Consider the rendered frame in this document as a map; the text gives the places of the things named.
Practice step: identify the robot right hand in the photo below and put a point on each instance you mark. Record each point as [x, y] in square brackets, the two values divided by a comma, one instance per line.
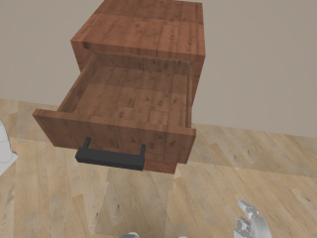
[256, 228]

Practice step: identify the drawer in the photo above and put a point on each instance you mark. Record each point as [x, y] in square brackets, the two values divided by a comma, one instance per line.
[123, 102]

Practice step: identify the handle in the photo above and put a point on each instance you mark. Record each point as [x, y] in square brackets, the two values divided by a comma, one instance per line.
[109, 158]

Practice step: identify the cabinet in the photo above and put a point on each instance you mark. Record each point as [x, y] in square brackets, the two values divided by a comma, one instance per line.
[161, 29]

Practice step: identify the robot left hand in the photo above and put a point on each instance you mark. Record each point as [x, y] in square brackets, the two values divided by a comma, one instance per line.
[7, 158]

